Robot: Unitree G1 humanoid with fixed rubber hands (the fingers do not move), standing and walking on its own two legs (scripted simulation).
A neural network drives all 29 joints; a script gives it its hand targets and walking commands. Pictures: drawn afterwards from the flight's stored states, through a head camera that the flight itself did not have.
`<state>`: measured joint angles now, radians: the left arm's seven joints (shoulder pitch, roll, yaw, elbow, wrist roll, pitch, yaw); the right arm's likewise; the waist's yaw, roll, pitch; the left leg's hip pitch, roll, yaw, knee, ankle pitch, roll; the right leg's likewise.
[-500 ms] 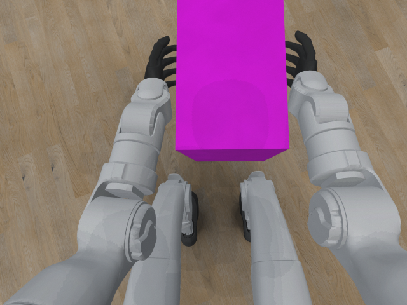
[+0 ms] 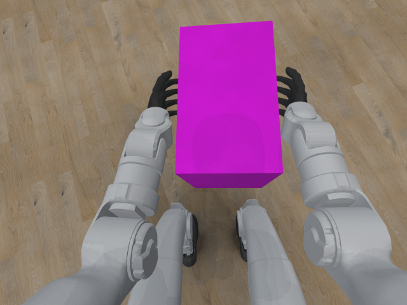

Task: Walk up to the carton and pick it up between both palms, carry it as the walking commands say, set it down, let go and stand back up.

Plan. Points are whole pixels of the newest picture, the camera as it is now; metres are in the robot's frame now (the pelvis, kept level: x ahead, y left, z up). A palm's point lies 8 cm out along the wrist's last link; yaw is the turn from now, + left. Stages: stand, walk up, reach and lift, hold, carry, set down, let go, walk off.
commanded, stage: reach and lift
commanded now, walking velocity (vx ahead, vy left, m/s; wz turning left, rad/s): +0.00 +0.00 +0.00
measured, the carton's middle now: (226, 119) +0.45 -0.02 -0.09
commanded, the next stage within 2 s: none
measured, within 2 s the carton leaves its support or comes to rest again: neither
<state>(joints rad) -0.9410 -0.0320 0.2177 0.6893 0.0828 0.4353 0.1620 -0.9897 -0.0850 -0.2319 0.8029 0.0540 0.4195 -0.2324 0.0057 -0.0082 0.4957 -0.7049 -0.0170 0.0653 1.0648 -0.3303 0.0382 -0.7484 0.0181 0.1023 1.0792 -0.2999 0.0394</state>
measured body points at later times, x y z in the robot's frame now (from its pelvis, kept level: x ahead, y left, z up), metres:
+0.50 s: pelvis +0.09 +0.00 +0.07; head +0.10 +0.00 +0.52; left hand +0.44 +0.11 +0.08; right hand +0.45 -0.15 +0.07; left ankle +0.13 +0.11 -0.65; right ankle +0.15 -0.13 -0.65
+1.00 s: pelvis +0.11 -0.01 +0.08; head +0.04 -0.01 +0.53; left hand +0.42 +0.11 +0.13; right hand +0.42 -0.15 +0.12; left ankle +0.13 +0.11 -0.65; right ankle +0.15 -0.13 -0.65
